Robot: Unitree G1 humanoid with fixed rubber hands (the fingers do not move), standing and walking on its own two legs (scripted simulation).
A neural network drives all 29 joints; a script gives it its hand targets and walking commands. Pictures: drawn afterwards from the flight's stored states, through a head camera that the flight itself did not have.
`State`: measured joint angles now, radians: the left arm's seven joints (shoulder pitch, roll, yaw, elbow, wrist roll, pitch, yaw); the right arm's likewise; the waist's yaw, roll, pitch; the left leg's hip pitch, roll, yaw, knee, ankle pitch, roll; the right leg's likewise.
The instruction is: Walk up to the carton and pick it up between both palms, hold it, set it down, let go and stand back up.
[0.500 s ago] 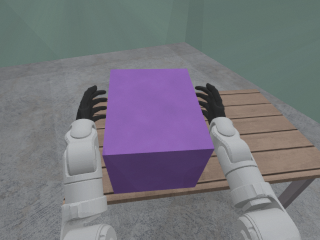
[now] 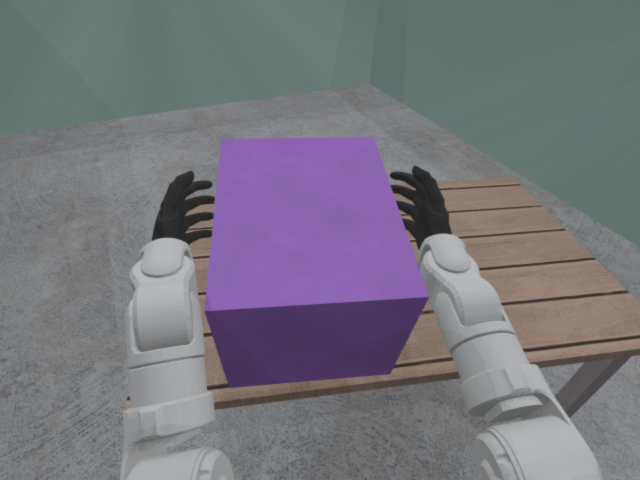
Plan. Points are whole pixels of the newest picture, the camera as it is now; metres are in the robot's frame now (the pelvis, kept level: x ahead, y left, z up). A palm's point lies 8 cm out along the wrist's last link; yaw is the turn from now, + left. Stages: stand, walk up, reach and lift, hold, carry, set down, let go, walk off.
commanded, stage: hold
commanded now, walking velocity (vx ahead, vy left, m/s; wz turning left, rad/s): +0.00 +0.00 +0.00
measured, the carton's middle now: (305, 256) +0.39 +0.01 +0.12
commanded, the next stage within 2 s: none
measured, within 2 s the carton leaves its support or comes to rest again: neither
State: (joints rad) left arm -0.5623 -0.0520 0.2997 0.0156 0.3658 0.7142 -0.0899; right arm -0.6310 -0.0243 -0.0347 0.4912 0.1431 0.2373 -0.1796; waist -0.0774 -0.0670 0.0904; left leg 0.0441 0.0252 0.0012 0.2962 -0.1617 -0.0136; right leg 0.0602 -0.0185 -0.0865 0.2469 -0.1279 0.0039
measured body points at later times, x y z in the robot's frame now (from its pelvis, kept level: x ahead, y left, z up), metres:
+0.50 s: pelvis +0.00 +0.00 +0.00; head -0.04 +0.03 +0.45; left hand +0.37 +0.16 +0.19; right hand +0.37 -0.15 +0.18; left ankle +0.02 +0.13 -0.75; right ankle +0.02 -0.12 -0.75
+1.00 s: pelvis +0.00 +0.00 +0.00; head -0.04 +0.03 +0.45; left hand +0.37 +0.16 +0.19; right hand +0.37 -0.15 +0.18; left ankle +0.02 +0.13 -0.75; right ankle +0.02 -0.12 -0.75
